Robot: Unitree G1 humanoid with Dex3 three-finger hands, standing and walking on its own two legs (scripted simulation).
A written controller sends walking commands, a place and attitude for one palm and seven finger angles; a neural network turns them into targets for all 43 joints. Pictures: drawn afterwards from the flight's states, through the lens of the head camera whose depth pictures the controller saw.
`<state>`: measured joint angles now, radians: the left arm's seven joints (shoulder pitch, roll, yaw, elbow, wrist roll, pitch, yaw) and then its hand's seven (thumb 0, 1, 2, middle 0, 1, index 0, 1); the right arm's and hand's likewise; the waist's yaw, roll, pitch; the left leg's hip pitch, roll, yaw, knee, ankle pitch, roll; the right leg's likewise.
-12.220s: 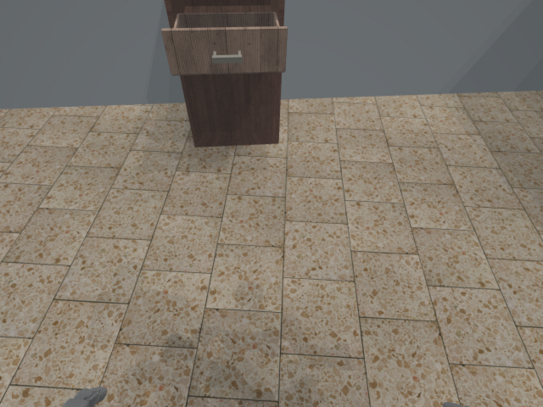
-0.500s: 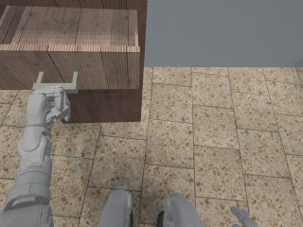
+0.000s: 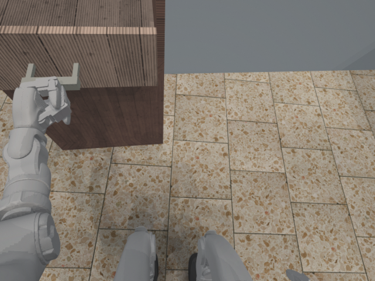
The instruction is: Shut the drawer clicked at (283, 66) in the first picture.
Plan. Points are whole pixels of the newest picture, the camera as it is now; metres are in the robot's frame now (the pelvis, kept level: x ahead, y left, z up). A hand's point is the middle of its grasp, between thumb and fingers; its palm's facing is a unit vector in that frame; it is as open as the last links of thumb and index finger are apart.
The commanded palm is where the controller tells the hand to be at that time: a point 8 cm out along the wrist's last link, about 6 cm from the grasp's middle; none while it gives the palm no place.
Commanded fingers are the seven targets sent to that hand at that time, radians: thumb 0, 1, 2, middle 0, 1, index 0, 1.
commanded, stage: push the drawer shut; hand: left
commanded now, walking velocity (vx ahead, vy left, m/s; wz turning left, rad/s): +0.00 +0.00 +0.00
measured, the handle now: (53, 76) +0.53 +0.28 +0.04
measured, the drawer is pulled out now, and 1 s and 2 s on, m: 0.11 0.00 0.00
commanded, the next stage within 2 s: pull the fist back off the drawer in 1.10 s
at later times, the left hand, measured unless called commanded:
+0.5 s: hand (68, 81) +0.51 +0.25 +0.04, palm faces +0.12 -0.99 -0.03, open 3.2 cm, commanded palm +0.52 +0.27 +0.04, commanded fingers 0.00 0.90 0.90 -1.40 -1.60 -1.40 -1.60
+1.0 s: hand (67, 63) +0.56 +0.26 +0.04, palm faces +0.11 -0.99 -0.04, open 3.0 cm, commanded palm +0.59 +0.26 +0.04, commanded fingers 0.00 0.90 0.90 -1.40 -1.60 -1.40 -1.60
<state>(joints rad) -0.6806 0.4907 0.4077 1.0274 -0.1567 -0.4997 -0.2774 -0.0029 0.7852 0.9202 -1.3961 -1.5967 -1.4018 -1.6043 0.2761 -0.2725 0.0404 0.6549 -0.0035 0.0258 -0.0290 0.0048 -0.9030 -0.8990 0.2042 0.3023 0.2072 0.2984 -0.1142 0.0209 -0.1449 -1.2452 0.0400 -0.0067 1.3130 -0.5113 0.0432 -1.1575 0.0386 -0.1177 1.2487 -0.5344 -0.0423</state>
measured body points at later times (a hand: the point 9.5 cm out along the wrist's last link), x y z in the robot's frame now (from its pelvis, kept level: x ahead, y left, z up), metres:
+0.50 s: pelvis -0.01 +0.00 -0.01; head +0.16 +0.05 +0.40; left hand +0.50 +0.30 +0.04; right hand +0.02 -0.27 -0.11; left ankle +0.05 +0.09 -0.61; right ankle +0.03 -0.10 -0.61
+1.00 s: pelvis -0.01 +0.01 -0.03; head +0.19 +0.06 +0.37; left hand +0.55 +0.32 +0.04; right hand -0.03 -0.26 -0.12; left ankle +0.05 +0.09 -0.61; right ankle +0.03 -0.10 -0.61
